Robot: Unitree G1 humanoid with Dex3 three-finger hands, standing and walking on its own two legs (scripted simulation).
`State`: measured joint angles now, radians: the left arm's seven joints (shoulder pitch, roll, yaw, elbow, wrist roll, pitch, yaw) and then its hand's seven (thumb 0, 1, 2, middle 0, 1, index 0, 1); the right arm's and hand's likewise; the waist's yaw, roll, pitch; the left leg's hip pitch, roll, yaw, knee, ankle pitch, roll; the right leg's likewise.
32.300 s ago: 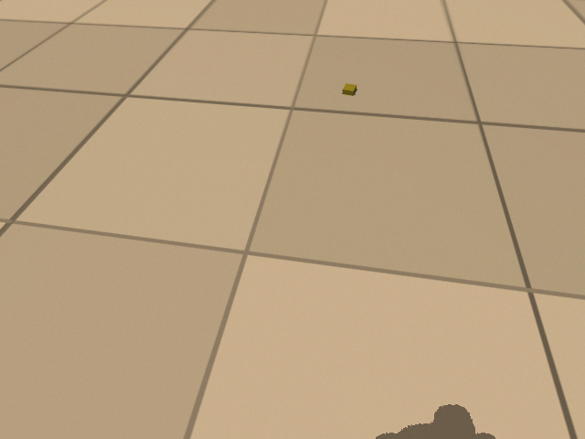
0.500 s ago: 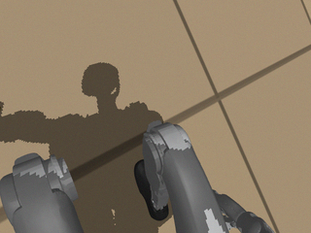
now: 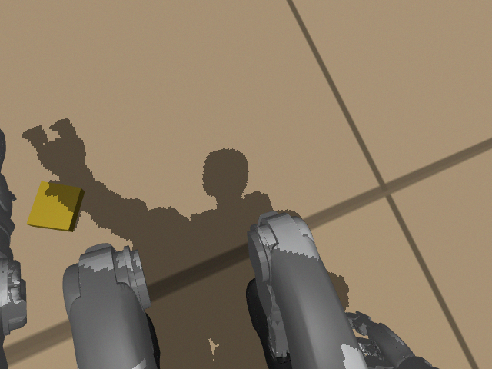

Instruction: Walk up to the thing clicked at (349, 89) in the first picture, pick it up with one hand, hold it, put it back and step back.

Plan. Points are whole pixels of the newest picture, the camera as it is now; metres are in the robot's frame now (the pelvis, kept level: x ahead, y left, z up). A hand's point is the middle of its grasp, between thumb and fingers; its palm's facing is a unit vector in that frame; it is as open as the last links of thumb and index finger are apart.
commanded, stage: withdraw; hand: left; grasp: from above
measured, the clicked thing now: (57, 207) +0.41 +0.31 -0.30
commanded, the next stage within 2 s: home in 0.56 s
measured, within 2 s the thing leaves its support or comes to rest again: neither
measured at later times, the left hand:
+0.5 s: hand (10, 211) +0.38 +0.33 -0.16, palm faces -0.45 -0.08 -0.89, open 13.8 cm
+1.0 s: hand out of the picture +0.41 +0.36 -0.10, palm faces -0.36 -0.29 -0.89, open 11.5 cm
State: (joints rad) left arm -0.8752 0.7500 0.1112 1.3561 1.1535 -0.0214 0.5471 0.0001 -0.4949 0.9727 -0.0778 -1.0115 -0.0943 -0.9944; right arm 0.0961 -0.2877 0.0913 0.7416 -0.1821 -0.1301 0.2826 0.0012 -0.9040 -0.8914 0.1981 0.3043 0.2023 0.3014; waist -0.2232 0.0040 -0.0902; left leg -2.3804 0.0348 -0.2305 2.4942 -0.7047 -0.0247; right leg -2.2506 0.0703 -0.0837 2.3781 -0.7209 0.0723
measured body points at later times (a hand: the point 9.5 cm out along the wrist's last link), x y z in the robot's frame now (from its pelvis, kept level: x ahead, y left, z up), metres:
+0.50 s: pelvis -0.02 -0.01 +0.01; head +0.19 +0.10 +0.39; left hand +0.40 +0.33 -0.11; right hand +0.08 -0.30 -0.08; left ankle +0.06 +0.13 -0.28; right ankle +0.10 -0.13 -0.28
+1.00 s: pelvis +0.00 +0.00 +0.04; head +0.23 +0.07 +0.42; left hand +0.43 +0.37 -0.05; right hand +0.07 -0.26 -0.08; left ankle +0.06 +0.13 -0.28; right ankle +0.10 -0.13 -0.28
